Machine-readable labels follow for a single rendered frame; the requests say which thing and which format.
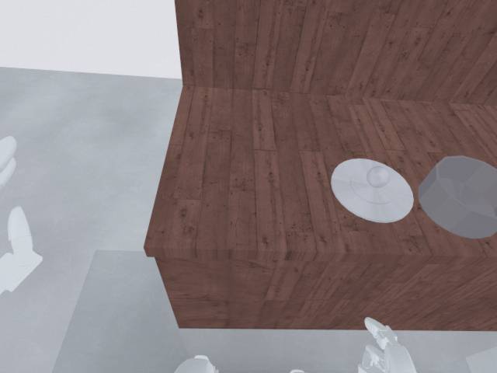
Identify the right robot hand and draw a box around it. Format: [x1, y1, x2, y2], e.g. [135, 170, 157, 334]
[358, 317, 417, 373]

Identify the table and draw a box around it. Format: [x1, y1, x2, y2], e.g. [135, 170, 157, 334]
[144, 0, 497, 331]

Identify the left robot hand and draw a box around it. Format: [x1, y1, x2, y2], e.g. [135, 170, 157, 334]
[0, 136, 43, 294]

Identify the knob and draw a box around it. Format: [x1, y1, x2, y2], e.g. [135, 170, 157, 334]
[367, 166, 391, 188]

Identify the lid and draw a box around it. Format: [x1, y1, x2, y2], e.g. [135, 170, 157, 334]
[331, 159, 414, 223]

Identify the pot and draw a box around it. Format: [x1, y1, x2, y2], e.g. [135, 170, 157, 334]
[418, 155, 497, 239]

